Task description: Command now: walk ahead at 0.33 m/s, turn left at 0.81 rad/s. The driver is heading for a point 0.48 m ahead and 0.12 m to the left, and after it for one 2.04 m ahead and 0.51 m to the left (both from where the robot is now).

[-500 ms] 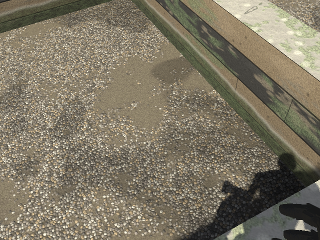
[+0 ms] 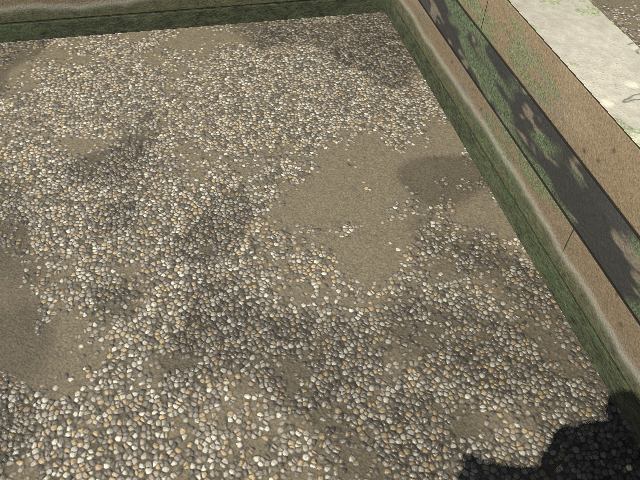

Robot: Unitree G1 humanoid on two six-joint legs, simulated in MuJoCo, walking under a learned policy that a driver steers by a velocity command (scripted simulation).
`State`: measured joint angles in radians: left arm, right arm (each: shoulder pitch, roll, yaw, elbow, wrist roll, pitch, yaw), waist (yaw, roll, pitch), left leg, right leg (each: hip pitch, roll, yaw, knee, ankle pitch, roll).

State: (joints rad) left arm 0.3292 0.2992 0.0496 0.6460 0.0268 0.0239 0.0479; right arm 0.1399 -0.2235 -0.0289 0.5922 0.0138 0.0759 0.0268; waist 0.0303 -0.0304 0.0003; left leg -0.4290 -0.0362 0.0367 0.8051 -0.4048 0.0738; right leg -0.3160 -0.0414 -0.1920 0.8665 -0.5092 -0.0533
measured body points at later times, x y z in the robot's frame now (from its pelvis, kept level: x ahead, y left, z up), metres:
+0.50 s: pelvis +0.04 -0.03 +0.03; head +0.08 -0.03 +0.48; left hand +0.11 +0.27 -0.05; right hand +0.32 -0.23 -0.06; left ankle +0.02 +0.09 -0.67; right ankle +0.12 -0.09 -0.70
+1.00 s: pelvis +0.04 -0.01 +0.04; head +0.05 -0.01 +0.49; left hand -0.04 +0.24 -0.09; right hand +0.29 -0.10 -0.07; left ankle -0.06 +0.11 -0.70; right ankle +0.12 -0.09 -0.70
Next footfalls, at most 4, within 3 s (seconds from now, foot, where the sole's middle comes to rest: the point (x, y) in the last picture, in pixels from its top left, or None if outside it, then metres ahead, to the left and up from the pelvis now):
0.44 right None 0.15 -0.07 -0.74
0.96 left None -0.02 0.13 -0.74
2.24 left None -0.01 0.00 -0.74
2.48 right None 0.03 -0.28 -0.74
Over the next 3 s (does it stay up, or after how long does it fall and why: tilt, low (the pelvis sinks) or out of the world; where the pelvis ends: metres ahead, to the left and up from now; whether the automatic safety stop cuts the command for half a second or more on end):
stays up -0.02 -0.12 -0.01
